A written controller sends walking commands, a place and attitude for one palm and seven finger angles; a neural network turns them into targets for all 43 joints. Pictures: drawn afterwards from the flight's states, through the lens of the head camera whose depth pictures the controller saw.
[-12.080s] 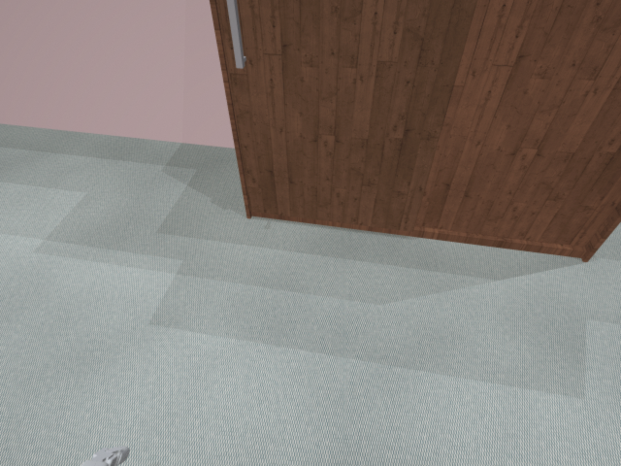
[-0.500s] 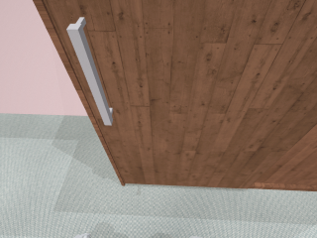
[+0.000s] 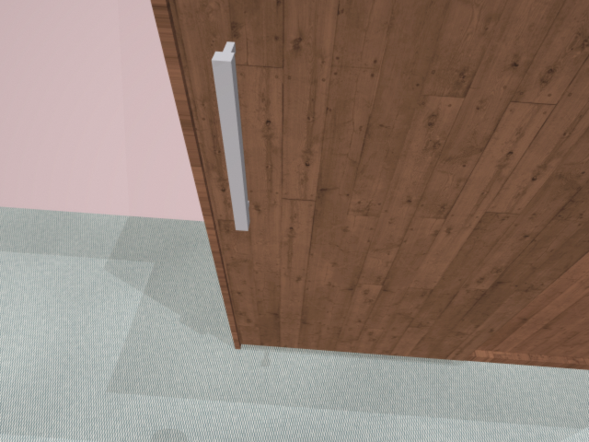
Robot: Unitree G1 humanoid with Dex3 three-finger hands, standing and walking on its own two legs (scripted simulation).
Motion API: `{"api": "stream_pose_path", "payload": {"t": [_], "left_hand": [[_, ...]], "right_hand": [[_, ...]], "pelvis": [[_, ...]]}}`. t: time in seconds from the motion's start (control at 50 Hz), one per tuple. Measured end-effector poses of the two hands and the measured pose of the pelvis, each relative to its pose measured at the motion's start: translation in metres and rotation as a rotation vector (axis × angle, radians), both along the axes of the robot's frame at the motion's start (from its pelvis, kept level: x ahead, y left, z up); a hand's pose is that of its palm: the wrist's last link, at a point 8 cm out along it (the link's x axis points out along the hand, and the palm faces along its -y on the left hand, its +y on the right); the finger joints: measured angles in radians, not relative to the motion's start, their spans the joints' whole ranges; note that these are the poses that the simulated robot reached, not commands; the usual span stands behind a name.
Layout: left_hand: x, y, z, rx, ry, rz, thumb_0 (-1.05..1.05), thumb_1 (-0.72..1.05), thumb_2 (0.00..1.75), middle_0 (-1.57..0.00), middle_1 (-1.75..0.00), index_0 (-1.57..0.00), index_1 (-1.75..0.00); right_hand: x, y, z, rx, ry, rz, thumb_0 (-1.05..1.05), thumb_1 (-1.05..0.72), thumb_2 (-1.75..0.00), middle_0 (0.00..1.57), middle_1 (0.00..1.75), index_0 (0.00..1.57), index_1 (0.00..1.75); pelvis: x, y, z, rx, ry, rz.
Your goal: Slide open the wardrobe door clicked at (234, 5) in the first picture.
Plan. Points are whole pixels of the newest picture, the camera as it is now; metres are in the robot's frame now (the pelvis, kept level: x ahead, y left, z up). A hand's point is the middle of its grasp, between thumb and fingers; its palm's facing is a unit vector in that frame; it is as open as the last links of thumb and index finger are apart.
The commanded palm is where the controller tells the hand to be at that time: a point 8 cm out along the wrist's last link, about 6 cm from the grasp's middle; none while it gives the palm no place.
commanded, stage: come to a stop and stand still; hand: left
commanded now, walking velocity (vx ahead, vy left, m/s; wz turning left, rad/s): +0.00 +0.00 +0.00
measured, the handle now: (237, 151) +0.48 +0.14 +0.13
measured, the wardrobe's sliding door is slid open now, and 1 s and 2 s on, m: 0.00 0.00 0.00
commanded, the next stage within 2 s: look again from close up in 1.30 s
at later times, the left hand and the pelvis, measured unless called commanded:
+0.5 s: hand out of the picture -0.05 +0.17 -0.17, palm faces +0.03 -0.98 -0.19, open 7.4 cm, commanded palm none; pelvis -0.04 +0.00 +0.01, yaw +1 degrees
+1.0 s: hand out of the picture +0.02 +0.18 -0.16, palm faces +0.03 -0.97 -0.24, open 7.4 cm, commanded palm none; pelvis +0.00 +0.00 +0.00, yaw +0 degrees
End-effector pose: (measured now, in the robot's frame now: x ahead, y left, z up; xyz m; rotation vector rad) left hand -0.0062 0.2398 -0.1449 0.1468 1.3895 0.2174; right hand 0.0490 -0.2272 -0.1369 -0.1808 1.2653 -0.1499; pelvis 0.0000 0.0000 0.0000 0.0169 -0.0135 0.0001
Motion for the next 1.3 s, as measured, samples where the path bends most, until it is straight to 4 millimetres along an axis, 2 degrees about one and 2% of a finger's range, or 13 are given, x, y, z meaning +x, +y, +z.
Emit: {"api": "stream_pose_path", "payload": {"t": [0.08,0.16,0.38,0.52,0.62,0.72,0.86,0.98,1.06,1.16,1.3], "left_hand": [[-0.023,-0.004,0.007,0.001,0.043,-0.014,0.01,0.91,0.9,-0.2,-0.3,-0.2,-0.3],[-0.036,-0.009,0.008,-0.01,0.043,-0.02,0.01,0.91,0.9,-0.2,-0.3,-0.2,-0.3],[-0.044,-0.018,0.004,-0.039,0.011,-0.028,0.01,0.91,0.9,-0.2,-0.3,-0.2,-0.3],[-0.048,-0.019,0.003,-0.041,0.025,-0.028,0.0,0.91,0.9,-0.2,-0.3,-0.2,-0.3],[-0.048,-0.016,0.005,-0.033,0.037,-0.026,0.0,0.91,0.9,-0.2,-0.3,-0.2,-0.3],[-0.042,-0.013,0.004,-0.007,0.034,-0.044,0.0,0.91,0.9,-0.2,-0.3,-0.2,-0.3],[-0.012,-0.007,0.01,0.02,-0.033,-0.042,0.01,0.91,0.9,-0.2,-0.3,-0.2,-0.3],[0.014,-0.013,0.013,0.017,-0.084,-0.055,0.01,0.91,0.9,-0.2,-0.3,-0.2,-0.3],[0.023,-0.016,0.011,0.013,-0.09,-0.064,0.01,0.92,0.9,-0.2,-0.3,-0.2,-0.3],[0.028,-0.02,0.009,0.0,-0.087,-0.064,0.01,0.92,0.9,-0.2,-0.3,-0.2,-0.3],[0.021,-0.028,0.005,-0.02,-0.057,-0.054,0.01,0.91,0.9,-0.2,-0.3,-0.2,-0.3]], "right_hand": [[-0.014,-0.001,-0.002,0.017,0.003,-0.025,0.0,-0.92,-0.9,0.2,0.3,0.2,0.3],[-0.034,-0.002,-0.002,0.023,0.031,-0.028,0.0,-0.92,-0.9,0.2,0.3,0.2,0.3],[-0.093,-0.011,0.002,0.004,0.143,-0.052,0.0,-0.91,-0.9,0.2,0.3,0.2,0.3],[-0.11,-0.01,0.002,0.004,0.182,-0.066,0.0,-0.9,-0.9,0.2,0.3,0.2,0.3],[-0.105,-0.009,0.001,0.011,0.182,-0.063,0.0,-0.9,-0.9,0.2,0.3,0.2,0.3],[-0.086,-0.007,-0.007,0.023,0.139,-0.033,0.0,-0.9,-0.9,0.2,0.3,0.2,0.3],[-0.054,0.011,-0.02,0.067,0.064,0.004,0.01,-0.92,-0.9,0.19,0.3,0.2,0.3],[-0.038,0.006,-0.018,0.065,0.04,0.009,0.02,-0.94,-0.9,0.2,0.3,0.2,0.3],[-0.031,0.0,-0.013,0.053,0.032,0.006,0.02,-0.93,-0.9,0.2,0.3,0.2,0.3],[-0.027,-0.006,-0.008,0.038,0.04,0.006,0.01,-0.92,-0.9,0.2,0.3,0.2,0.3],[-0.026,-0.011,-0.005,0.027,0.062,0.007,0.01,-0.91,-0.9,0.19,0.3,0.2,0.3]], "pelvis": [[-0.01,0.002,0.003,-0.016,-0.018,0.001],[-0.019,0.001,0.005,-0.016,-0.03,0.002],[-0.034,-0.003,0.007,-0.019,-0.017,0.012],[-0.035,-0.004,0.006,-0.021,-0.006,0.013],[-0.032,-0.005,0.006,-0.02,0.0,0.014],[-0.029,-0.002,0.0,-0.033,0.012,0.016],[-0.013,0.004,-0.003,-0.021,0.007,0.021],[-0.002,0.002,-0.001,-0.007,-0.002,0.009],[0.002,-0.002,0.0,-0.005,-0.004,0.006],[0.005,-0.007,0.001,-0.006,-0.006,0.006],[0.006,-0.013,0.003,-0.009,-0.007,0.009]]}}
